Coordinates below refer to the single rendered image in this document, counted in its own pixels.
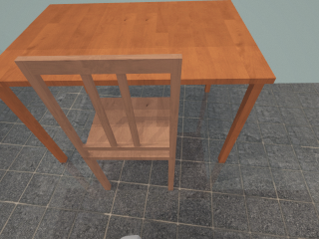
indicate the table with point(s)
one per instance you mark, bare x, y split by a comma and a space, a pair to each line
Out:
215, 45

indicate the chair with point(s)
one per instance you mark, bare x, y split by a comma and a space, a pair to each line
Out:
125, 128

